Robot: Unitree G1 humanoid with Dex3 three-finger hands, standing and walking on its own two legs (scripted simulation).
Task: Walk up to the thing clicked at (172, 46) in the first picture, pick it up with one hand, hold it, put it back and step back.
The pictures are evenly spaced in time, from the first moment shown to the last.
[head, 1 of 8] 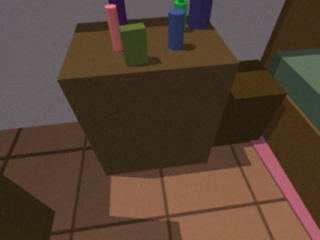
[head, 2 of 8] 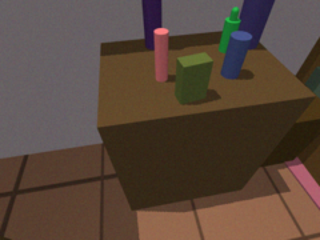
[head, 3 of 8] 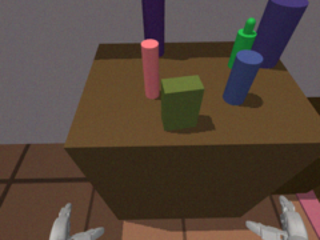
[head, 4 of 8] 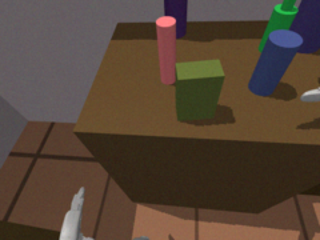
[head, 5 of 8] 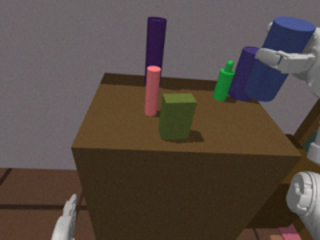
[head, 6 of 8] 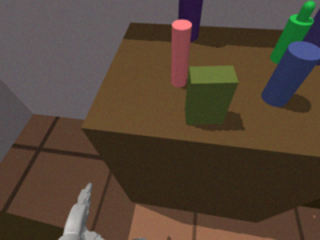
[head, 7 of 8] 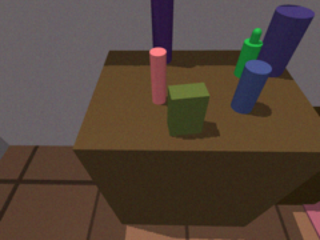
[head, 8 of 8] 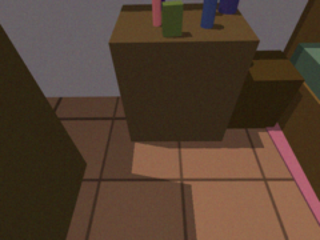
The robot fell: no
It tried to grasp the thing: yes
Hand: right
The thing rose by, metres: 0.25
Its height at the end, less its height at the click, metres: +0.00
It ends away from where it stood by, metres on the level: 0.01
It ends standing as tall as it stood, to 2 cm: yes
